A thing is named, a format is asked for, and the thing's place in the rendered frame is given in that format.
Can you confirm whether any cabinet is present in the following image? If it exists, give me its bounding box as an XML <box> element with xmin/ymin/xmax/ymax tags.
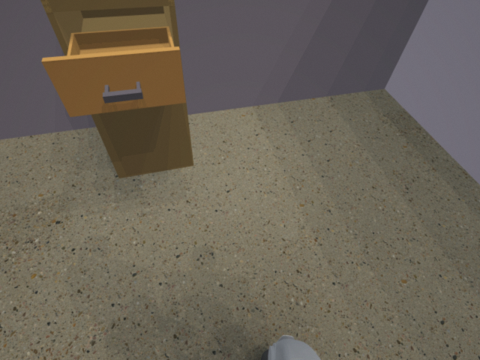
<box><xmin>40</xmin><ymin>0</ymin><xmax>194</xmax><ymax>179</ymax></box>

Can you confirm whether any right robot shin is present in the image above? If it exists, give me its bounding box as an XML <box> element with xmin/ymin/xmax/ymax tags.
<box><xmin>276</xmin><ymin>335</ymin><xmax>294</xmax><ymax>343</ymax></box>

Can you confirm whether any drawer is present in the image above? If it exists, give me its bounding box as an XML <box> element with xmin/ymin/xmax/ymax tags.
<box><xmin>41</xmin><ymin>26</ymin><xmax>186</xmax><ymax>117</ymax></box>

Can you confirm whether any handle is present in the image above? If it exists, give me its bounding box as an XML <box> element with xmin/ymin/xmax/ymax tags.
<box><xmin>103</xmin><ymin>82</ymin><xmax>143</xmax><ymax>104</ymax></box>

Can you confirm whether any robot right thigh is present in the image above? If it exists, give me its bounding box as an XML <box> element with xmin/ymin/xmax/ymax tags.
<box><xmin>268</xmin><ymin>339</ymin><xmax>321</xmax><ymax>360</ymax></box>

